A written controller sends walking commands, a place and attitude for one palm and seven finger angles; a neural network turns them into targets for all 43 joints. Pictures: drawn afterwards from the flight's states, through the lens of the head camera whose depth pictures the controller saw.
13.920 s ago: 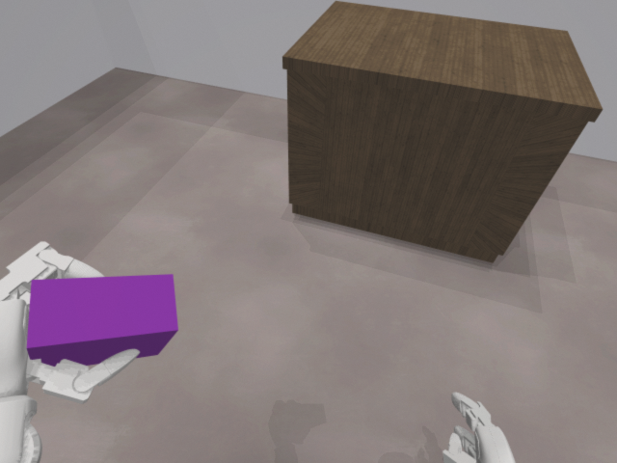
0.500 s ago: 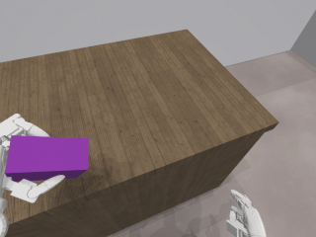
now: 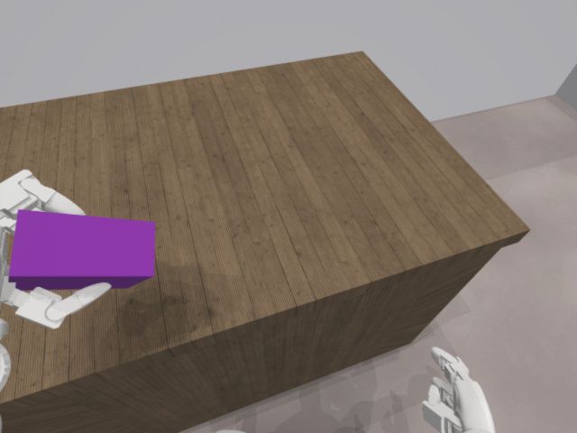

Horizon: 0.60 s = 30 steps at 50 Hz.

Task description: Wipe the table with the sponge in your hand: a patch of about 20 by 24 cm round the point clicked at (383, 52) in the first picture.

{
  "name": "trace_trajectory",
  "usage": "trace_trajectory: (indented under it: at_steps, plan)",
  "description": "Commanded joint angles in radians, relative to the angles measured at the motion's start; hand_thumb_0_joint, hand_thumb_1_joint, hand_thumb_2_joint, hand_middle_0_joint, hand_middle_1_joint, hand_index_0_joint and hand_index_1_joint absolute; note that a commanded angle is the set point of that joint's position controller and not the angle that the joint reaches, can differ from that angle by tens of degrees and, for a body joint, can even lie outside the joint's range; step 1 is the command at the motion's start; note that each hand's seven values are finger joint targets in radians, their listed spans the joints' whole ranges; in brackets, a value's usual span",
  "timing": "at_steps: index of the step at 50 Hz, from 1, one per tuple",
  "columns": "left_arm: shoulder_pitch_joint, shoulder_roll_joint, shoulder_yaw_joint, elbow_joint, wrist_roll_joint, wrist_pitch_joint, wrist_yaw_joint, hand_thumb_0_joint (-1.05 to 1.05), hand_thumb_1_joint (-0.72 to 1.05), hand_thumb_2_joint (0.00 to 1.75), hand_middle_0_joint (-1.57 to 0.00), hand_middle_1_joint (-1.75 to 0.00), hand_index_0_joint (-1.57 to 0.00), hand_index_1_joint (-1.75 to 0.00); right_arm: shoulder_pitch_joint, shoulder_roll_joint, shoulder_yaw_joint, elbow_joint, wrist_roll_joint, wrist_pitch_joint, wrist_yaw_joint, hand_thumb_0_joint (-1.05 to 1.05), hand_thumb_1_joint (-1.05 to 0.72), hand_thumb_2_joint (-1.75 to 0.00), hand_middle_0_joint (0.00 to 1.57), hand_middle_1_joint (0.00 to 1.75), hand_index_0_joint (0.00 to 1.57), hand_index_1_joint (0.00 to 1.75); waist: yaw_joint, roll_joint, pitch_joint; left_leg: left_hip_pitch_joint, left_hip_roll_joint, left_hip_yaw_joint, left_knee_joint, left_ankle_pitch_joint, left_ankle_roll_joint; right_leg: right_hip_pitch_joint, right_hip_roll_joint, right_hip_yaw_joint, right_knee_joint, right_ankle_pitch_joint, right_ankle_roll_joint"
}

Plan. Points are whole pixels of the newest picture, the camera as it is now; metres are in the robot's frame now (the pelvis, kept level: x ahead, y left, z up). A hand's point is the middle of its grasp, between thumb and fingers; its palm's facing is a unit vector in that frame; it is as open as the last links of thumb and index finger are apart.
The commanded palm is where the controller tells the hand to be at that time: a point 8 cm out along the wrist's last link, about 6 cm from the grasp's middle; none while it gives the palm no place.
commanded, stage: come to a stop and stand still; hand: left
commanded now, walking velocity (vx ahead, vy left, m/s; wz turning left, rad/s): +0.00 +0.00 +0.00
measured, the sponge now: (102, 256) +0.25 +0.24 +0.15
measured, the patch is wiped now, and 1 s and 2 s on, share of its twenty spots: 0.00 0.00 0.00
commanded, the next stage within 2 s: look again from close up in 1.16 s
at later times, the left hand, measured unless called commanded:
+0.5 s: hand out of the picture +0.17 +0.36 +0.17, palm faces +0.46 -0.82 -0.34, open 10.0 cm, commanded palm +0.11 +0.38 +0.17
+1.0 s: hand out of the picture +0.14 +0.38 +0.16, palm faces +0.45 -0.81 -0.38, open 10.0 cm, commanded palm +0.08 +0.40 +0.17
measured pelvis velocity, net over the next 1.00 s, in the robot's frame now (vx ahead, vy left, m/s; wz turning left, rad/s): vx -0.06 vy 0.11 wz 0.06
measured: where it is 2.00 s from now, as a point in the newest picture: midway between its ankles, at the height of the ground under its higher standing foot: outside the picture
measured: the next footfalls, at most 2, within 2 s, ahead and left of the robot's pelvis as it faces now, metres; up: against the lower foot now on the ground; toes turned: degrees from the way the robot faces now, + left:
right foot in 1.62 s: +0.00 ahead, +0.02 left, +0.00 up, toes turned +0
left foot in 1.72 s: -0.03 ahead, +0.32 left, +0.00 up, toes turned +1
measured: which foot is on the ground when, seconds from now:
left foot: down 0.00-1.00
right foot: down 0.00-1.00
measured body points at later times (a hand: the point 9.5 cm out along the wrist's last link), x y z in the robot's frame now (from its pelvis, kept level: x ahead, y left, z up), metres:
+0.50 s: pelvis -0.05 +0.10 +0.00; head -0.03 +0.13 +0.45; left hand +0.14 +0.40 +0.19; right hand +0.14 -0.11 -0.07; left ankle +0.03 +0.13 -0.74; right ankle -0.01 -0.07 -0.73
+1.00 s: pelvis -0.06 +0.11 +0.00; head -0.06 +0.14 +0.45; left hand +0.11 +0.42 +0.18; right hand +0.13 -0.10 -0.07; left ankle +0.03 +0.14 -0.74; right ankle -0.02 -0.05 -0.74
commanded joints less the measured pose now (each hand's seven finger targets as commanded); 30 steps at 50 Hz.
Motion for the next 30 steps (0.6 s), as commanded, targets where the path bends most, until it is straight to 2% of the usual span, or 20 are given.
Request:
trace_trajectory:
  at_steps: [1,2,3,4,5,8,9,10,12,13,14,15,16,19,22,24,25,28,29,30]
  plan:
    - [-0.009,0.048,0.079,-0.117,-0.047,-0.091,0.036,0.0,0.1,1.3,-1.2,-1.6,-1.2,-1.6,-0.036,-0.118,-0.046,-0.161,0.012,-0.073,0.017,0.0,-0.9,-0.9,0.2,0.3,0.2,0.3,-0.015,0.116,-0.315,0.16,0.012,0.002,-0.025,0.292,0.033,0.101,-0.203,0.183,0.055,0.605,0.089]
    - [0.054,0.04,0.063,-0.18,-0.051,-0.086,0.033,0.0,0.1,1.3,-1.2,-1.6,-1.2,-1.6,-0.035,-0.127,-0.046,-0.16,0.014,-0.069,0.033,0.0,-0.9,-0.9,0.2,0.3,0.2,0.3,-0.015,0.124,-0.329,0.19,0.042,-0.018,-0.02,0.347,0.048,0.078,-0.181,0.152,0.066,0.505,0.108]
    - [0.079,0.014,0.026,-0.239,-0.048,-0.081,0.03,0.0,0.1,1.3,-1.2,-1.6,-1.2,-1.6,-0.054,-0.127,-0.046,-0.169,0.016,-0.067,0.044,0.0,-0.9,-0.9,0.2,0.3,0.2,0.3,-0.013,0.088,-0.323,0.181,0.061,-0.033,-0.009,0.375,0.057,0.061,-0.165,0.138,0.065,0.435,0.117]
    - [0.14,-0.037,-0.014,-0.249,-0.052,-0.07,0.03,0.0,0.1,1.3,-1.2,-1.6,-1.2,-1.6,-0.081,-0.116,-0.041,-0.168,0.023,-0.072,0.053,0.0,-0.9,-0.9,0.2,0.3,0.2,0.3,-0.016,0.065,-0.319,0.205,0.077,-0.048,-0.011,0.394,0.062,0.034,-0.145,0.119,0.073,0.376,0.11]
    - [0.136,-0.021,-0.018,-0.303,-0.044,-0.067,0.028,0.0,0.1,1.3,-1.2,-1.6,-1.2,-1.6,-0.073,-0.121,-0.04,-0.183,0.015,-0.072,0.055,0.0,-0.9,-0.9,0.2,0.3,0.2,0.3,-0.018,0.024,-0.3,0.153,0.089,-0.067,-0.026,0.364,0.061,0.043,-0.138,0.093,0.061,0.302,0.099]
    - [0.126,0.072,0.071,-0.319,-0.036,-0.062,0.039,0.0,0.1,1.3,-1.2,-1.6,-1.2,-1.6,-0.086,-0.124,-0.032,-0.191,0.006,-0.075,0.038,0.0,-0.9,-0.9,0.2,0.3,0.2,0.3,-0.027,-0.046,-0.218,0.069,0.082,-0.096,-0.094,0.115,0.036,0.007,-0.131,0.102,-0.009,0.094,0.053]
    - [0.108,0.135,0.138,-0.348,-0.033,-0.065,0.053,0.0,0.1,1.3,-1.2,-1.6,-1.2,-1.6,-0.101,-0.128,-0.026,-0.184,0.006,-0.072,0.027,0.0,-0.9,-0.9,0.2,0.3,0.2,0.3,-0.029,-0.025,-0.206,0.074,0.077,-0.102,-0.125,0.046,0.032,-0.017,-0.125,0.093,-0.009,0.04,0.045]
    - [0.085,0.106,0.128,-0.327,-0.036,-0.075,0.05,0.0,0.1,1.3,-1.2,-1.6,-1.2,-1.6,-0.094,-0.124,-0.022,-0.19,-0.001,-0.069,0.017,0.0,-0.9,-0.9,0.2,0.3,0.2,0.3,-0.036,-0.007,-0.19,0.041,0.079,-0.128,-0.162,-0.041,0.037,-0.014,-0.119,0.074,-0.008,-0.015,0.04]
    - [0.017,0.126,0.152,-0.329,-0.035,-0.091,0.051,0.0,0.1,1.3,-1.2,-1.6,-1.2,-1.6,-0.093,-0.119,-0.016,-0.194,-0.003,-0.073,0.003,0.0,-0.9,-0.9,0.2,0.3,0.2,0.3,-0.038,0.109,-0.138,-0.009,0.102,-0.166,-0.246,-0.212,0.039,-0.016,-0.1,0.071,0.019,-0.076,0.04]
    - [-0.024,0.127,0.146,-0.337,-0.027,-0.099,0.051,0.0,0.1,1.3,-1.2,-1.6,-1.2,-1.6,-0.088,-0.115,-0.013,-0.193,-0.002,-0.077,-0.001,0.0,-0.9,-0.9,0.2,0.3,0.2,0.3,-0.038,0.164,-0.13,-0.056,0.121,-0.186,-0.289,-0.312,0.044,0.017,-0.091,0.059,0.056,-0.082,0.043]
    - [-0.075,0.163,0.17,-0.368,-0.014,-0.104,0.056,0.0,0.1,1.3,-1.2,-1.6,-1.2,-1.6,-0.096,-0.116,-0.01,-0.19,-0.003,-0.08,-0.005,0.0,-0.9,-0.9,0.2,0.3,0.2,0.3,-0.031,0.235,-0.126,-0.076,0.135,-0.197,-0.323,-0.376,0.049,0.031,-0.079,0.045,0.097,-0.083,0.046]
    - [-0.101,0.118,0.131,-0.341,-0.012,-0.112,0.05,0.0,0.1,1.3,-1.2,-1.6,-1.2,-1.6,-0.08,-0.113,-0.006,-0.187,-0.011,-0.084,-0.005,0.0,-0.9,-0.9,0.2,0.3,0.2,0.3,-0.033,0.25,-0.12,-0.115,0.144,-0.207,-0.346,-0.438,0.053,0.056,-0.075,0.03,0.12,-0.076,0.047]
    - [-0.115,0.114,0.116,-0.335,-0.011,-0.113,0.048,0.0,0.1,1.3,-1.2,-1.6,-1.2,-1.6,-0.067,-0.108,-0.008,-0.19,-0.007,-0.093,-0.001,0.0,-0.9,-0.9,0.2,0.3,0.2,0.3,-0.033,0.252,-0.12,-0.113,0.144,-0.204,-0.35,-0.455,0.047,0.062,-0.077,0.031,0.121,-0.081,0.043]
    - [-0.118,0.048,0.049,-0.338,-0.004,-0.106,0.042,0.0,0.1,1.3,-1.2,-1.6,-1.2,-1.6,-0.06,-0.113,-0.01,-0.18,-0.005,-0.113,0.016,0.0,-0.9,-0.9,0.2,0.3,0.2,0.3,-0.035,0.204,-0.158,-0.019,0.124,-0.161,-0.332,-0.413,0.012,0.038,-0.067,0.018,0.087,-0.078,0.034]
    - [-0.05,0.0,0.004,-0.289,0.005,-0.09,0.042,0.0,0.1,1.3,-1.2,-1.6,-1.2,-1.6,-0.031,-0.129,-0.022,-0.162,-0.01,-0.11,0.03,0.0,-0.9,-0.9,0.2,0.3,0.2,0.3,-0.036,0.127,-0.179,0.006,0.118,-0.18,-0.329,-0.409,-0.018,0.044,-0.055,0.024,0.045,-0.069,0.034]
    - [-0.023,0.003,0.01,-0.268,0.013,-0.075,0.045,0.0,0.1,1.3,-1.2,-1.6,-1.2,-1.6,-0.05,-0.128,-0.024,-0.16,-0.005,-0.104,0.036,0.0,-0.9,-0.9,0.2,0.3,0.2,0.3,-0.035,0.13,-0.162,0.01,0.114,-0.169,-0.356,-0.418,-0.044,0.03,-0.045,0.017,0.05,-0.083,0.035]
    - [-0.024,-0.02,-0.015,-0.237,0.012,-0.071,0.042,0.0,0.1,1.3,-1.2,-1.6,-1.2,-1.6,-0.042,-0.13,-0.022,-0.153,-0.007,-0.094,0.036,0.0,-0.9,-0.9,0.2,0.3,0.2,0.3,-0.038,0.13,-0.142,-0.023,0.114,-0.178,-0.371,-0.462,-0.051,0.028,-0.036,0.012,0.064,-0.089,0.037]
    - [-0.033,0.029,0.037,-0.236,0.014,-0.066,0.046,0.0,0.1,1.3,-1.2,-1.6,-1.2,-1.6,-0.043,-0.125,-0.031,-0.158,-0.008,-0.075,0.036,0.0,-0.9,-0.9,0.2,0.3,0.2,0.3,-0.034,0.118,-0.132,-0.04,0.11,-0.161,-0.375,-0.455,-0.065,0.048,-0.031,0.006,0.064,-0.09,0.036]
    - [-0.043,0.078,0.088,-0.259,0.016,-0.065,0.05,0.0,0.1,1.3,-1.2,-1.6,-1.2,-1.6,-0.053,-0.125,-0.029,-0.156,-0.006,-0.071,0.033,0.0,-0.9,-0.9,0.2,0.3,0.2,0.3,-0.032,0.105,-0.146,-0.017,0.106,-0.146,-0.373,-0.435,-0.066,0.042,-0.028,0.003,0.053,-0.09,0.038]
    - [-0.042,0.043,0.057,-0.237,0.009,-0.068,0.046,0.0,0.1,1.3,-1.2,-1.6,-1.2,-1.6,-0.056,-0.115,-0.021,-0.158,-0.012,-0.064,0.03,0.0,-0.9,-0.9,0.2,0.3,0.2,0.3,-0.033,0.09,-0.13,-0.03,0.102,-0.157,-0.357,-0.43,-0.058,0.053,-0.039,0.009,0.012,-0.079,0.035]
